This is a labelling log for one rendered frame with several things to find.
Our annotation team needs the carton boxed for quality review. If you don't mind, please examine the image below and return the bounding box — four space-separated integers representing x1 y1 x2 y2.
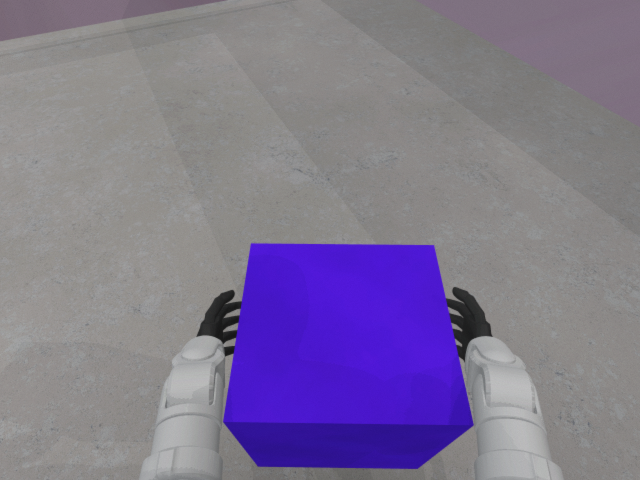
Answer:
223 243 474 469

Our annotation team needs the right robot forearm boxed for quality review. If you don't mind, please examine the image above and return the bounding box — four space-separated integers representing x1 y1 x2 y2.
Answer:
465 336 564 480

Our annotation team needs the robot left hand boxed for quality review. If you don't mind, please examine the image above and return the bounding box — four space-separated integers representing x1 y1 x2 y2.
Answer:
197 290 242 357

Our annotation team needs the left robot forearm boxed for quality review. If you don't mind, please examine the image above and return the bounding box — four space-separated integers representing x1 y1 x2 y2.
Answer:
139 335 225 480

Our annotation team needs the robot right hand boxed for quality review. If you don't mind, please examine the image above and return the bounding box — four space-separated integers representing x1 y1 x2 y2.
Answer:
446 287 493 363

